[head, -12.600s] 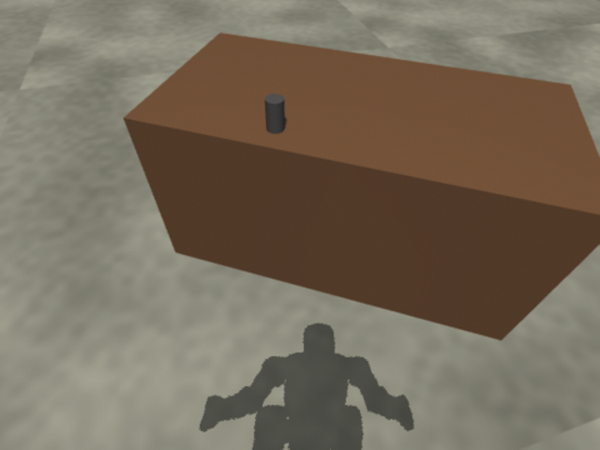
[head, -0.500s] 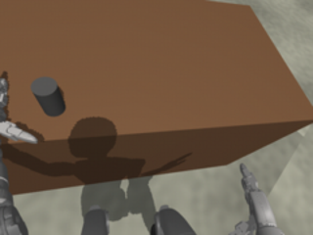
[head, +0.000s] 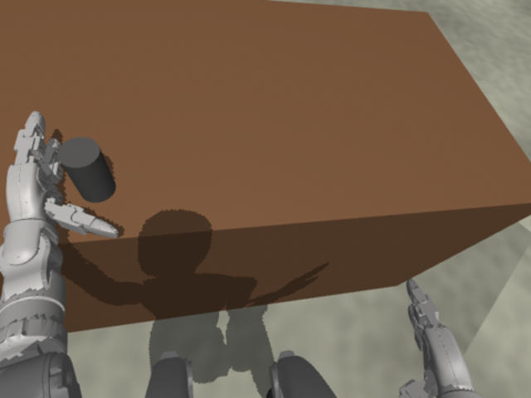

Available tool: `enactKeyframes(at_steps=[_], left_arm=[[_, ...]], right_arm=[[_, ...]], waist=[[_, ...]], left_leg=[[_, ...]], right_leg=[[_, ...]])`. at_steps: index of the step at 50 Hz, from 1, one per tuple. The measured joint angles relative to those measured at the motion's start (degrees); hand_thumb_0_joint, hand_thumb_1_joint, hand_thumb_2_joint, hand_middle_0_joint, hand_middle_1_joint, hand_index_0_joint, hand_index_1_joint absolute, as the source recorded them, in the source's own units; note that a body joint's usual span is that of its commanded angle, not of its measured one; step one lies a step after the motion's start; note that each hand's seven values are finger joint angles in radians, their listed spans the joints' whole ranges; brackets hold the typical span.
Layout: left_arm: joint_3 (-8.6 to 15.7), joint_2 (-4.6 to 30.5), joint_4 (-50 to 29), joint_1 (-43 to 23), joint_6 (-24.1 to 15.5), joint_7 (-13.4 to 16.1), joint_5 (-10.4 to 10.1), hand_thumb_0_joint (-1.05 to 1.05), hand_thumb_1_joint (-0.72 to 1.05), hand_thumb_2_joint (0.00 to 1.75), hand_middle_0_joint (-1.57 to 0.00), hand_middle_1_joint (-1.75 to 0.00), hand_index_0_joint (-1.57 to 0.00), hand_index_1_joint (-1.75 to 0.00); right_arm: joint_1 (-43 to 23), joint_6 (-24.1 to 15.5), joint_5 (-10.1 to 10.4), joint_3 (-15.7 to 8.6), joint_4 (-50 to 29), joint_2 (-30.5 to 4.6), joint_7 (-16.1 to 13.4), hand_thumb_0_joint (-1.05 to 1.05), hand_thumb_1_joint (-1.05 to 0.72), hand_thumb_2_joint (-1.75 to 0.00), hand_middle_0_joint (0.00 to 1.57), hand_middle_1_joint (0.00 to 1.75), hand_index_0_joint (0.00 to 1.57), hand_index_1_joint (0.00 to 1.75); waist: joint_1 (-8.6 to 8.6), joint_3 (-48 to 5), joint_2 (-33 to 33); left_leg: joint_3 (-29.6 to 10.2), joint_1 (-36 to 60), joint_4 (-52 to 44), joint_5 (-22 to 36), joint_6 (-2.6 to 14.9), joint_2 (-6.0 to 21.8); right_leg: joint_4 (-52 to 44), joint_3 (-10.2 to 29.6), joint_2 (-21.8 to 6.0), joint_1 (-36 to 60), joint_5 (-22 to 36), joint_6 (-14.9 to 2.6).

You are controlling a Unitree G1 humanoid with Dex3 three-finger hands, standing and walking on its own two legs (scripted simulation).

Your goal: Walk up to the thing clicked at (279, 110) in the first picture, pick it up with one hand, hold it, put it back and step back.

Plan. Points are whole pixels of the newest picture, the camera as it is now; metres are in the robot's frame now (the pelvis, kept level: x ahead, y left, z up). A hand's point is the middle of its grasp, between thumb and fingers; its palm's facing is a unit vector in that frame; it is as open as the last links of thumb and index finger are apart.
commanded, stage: rest palm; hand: left
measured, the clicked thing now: (89, 171) +0.46 +0.22 +0.02
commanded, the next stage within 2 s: close in 0.06 s
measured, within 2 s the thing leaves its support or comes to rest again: leaves its support in 1.26 s
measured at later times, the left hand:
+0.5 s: hand (91, 171) +0.45 +0.21 +0.03, palm faces +0.15 -0.99 +0.01, open 14.6 cm
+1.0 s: hand (95, 170) +0.45 +0.20 +0.03, palm faces +0.15 -0.99 +0.01, open 7.3 cm
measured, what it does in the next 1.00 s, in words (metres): stands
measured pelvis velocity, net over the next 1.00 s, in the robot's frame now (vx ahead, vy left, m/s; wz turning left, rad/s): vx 0.00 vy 0.00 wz -0.01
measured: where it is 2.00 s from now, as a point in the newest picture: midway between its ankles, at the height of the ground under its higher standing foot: outside the picture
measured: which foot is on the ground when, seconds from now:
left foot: down 0.00-1.00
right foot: down 0.00-1.00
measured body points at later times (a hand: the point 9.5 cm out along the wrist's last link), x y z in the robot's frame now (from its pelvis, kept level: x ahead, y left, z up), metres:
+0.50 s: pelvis +0.00 +0.00 +0.00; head +0.10 +0.04 +0.44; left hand +0.43 +0.26 +0.04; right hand +0.16 -0.26 +0.01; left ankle +0.04 +0.13 -0.64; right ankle +0.00 -0.16 -0.64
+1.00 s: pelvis +0.00 +0.00 +0.00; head +0.11 +0.03 +0.44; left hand +0.44 +0.26 +0.04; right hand +0.16 -0.26 +0.00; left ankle +0.04 +0.13 -0.64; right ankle +0.00 -0.16 -0.64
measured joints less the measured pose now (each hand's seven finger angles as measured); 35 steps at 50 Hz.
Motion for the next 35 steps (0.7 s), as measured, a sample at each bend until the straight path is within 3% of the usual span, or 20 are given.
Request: enactKeyframes(at_steps=[7,12,21,27,32,35], left_arm=[[-1.55,-1.38,-1.23,0.01,0.12,3.08,1.03,-0.02,-0.56,0.04,-0.07,-0.03,-0.07,-0.02],[-2.06,-2.81,-1.32,1.32,0.29,4.19,1.45,-0.01,-0.58,0.04,-0.11,-0.05,-0.11,-0.05],[-2.02,-2.48,-2.41,-0.08,-0.63,6.75,1.79,-0.02,-0.50,0.16,-0.39,-0.27,-0.39,-0.26],[-1.55,-0.11,3.91,-3.57,-0.42,5.65,3.19,-0.01,-0.43,0.24,-0.54,-0.38,-0.55,-0.37],[0.88,0.55,2.21,-3.24,-0.31,5.60,2.77,-0.01,-0.35,0.32,-0.65,-0.48,-0.65,-0.47],[0.26,0.53,0.65,-3.09,-0.57,5.68,2.32,-0.01,-0.27,0.40,-0.74,-0.57,-0.74,-0.56]], right_arm=[[-0.47,1.62,-0.27,-1.27,0.13,0.16,0.52,-0.02,0.53,-0.05,0.06,0.06,0.05,0.05],[-0.67,2.93,-0.17,-0.90,-0.14,0.73,1.20,-0.02,0.53,-0.06,0.06,0.06,0.05,0.05],[-0.63,4.72,0.00,-1.92,-2.22,0.37,1.05,-0.02,0.52,-0.05,0.06,0.06,0.06,0.05],[-1.38,5.00,-0.10,-1.75,-2.00,-0.17,1.61,-0.01,0.51,-0.05,0.06,0.05,0.05,0.05],[-0.69,5.32,-0.23,-1.77,-2.61,0.11,1.99,-0.01,0.51,-0.05,0.06,0.05,0.05,0.05],[-0.33,5.56,-0.25,-2.01,-1.62,0.26,1.45,-0.01,0.51,-0.05,0.06,0.05,0.05,0.05]], waist=[[0.01,-0.23,0.74],[0.22,-0.54,1.48],[0.48,-0.27,0.64],[-0.84,-0.39,0.56],[-1.27,0.85,0.60],[-0.67,0.68,0.78]], left_leg=[[-0.03,0.30,0.18,-0.41,0.05,0.16],[0.40,0.34,0.15,-0.62,0.26,0.21],[0.64,1.19,-0.02,-0.55,0.27,-0.06],[0.33,-0.29,0.29,-0.09,0.19,0.06],[0.35,-0.88,0.56,0.06,0.11,0.22],[0.37,-0.56,0.33,0.05,0.11,0.20]], right_leg=[[-0.20,-0.02,0.15,0.44,-0.17,0.05],[-0.22,0.39,0.14,0.30,-0.25,0.25],[0.04,0.60,-0.15,0.95,-0.41,0.30],[0.28,0.38,0.05,-0.44,0.04,0.17],[0.57,0.46,0.23,-1.09,0.24,0.12],[0.30,0.46,0.20,-0.77,0.25,0.13]])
